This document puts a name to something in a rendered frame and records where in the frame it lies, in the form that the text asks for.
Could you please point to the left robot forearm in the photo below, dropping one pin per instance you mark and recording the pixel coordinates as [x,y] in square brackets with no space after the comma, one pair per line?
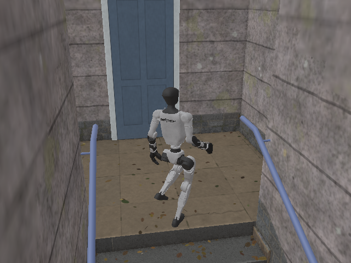
[152,144]

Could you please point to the right robot forearm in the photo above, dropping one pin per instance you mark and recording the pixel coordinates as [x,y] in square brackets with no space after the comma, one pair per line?
[199,144]

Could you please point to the right robot upper arm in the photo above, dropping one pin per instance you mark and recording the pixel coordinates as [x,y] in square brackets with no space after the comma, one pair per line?
[187,118]

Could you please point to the robot left hand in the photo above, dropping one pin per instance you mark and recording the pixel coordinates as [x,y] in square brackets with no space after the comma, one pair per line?
[152,155]

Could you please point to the right robot shin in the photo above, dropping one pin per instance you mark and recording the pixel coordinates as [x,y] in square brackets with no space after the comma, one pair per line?
[183,197]

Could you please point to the robot head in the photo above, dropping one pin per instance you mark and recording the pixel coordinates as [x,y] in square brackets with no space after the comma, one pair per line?
[170,96]

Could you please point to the robot right hand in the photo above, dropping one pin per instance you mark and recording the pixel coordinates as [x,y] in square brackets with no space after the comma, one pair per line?
[210,148]

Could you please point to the left robot upper arm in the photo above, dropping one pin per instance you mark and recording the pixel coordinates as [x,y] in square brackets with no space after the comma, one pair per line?
[154,124]

